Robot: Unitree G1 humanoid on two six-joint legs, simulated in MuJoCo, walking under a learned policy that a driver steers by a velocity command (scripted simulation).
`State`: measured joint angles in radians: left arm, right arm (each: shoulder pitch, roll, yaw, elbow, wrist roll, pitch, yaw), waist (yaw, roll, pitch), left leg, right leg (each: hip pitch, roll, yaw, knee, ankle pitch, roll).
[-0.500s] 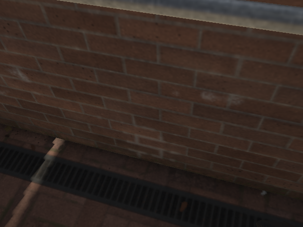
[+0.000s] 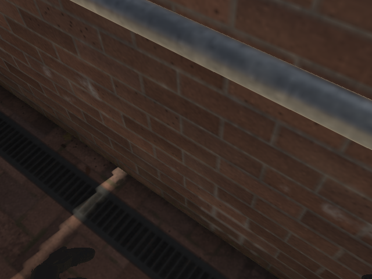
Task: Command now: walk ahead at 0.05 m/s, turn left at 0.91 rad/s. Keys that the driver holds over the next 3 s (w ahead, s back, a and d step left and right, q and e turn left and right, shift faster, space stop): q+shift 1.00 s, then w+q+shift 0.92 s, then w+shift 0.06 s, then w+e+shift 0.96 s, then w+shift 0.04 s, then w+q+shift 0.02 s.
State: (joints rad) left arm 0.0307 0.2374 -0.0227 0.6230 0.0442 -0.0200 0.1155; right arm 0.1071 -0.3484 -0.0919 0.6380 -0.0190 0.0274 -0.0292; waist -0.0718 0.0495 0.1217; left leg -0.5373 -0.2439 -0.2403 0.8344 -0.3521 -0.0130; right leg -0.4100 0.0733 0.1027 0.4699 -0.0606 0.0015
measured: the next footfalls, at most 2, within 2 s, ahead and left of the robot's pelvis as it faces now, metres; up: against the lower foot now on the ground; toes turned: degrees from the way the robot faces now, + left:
left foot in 0.36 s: -0.13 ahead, +0.12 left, +0.00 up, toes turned +22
right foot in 0.78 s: -0.02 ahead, -0.05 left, +0.00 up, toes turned +53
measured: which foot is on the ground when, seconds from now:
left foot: up 0.00-0.34, down 0.36-0.78, up 0.80-1.00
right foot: down 0.00-0.38, up 0.40-0.76, down 0.78-1.00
